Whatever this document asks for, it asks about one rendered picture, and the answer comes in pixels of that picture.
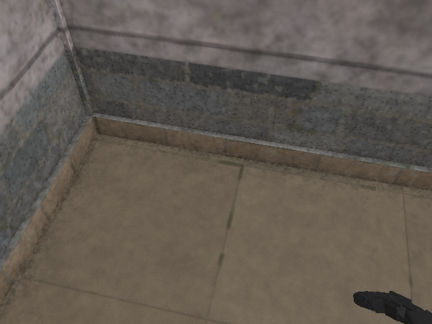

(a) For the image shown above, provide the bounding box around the right robot hand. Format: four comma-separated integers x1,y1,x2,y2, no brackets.
353,291,432,324

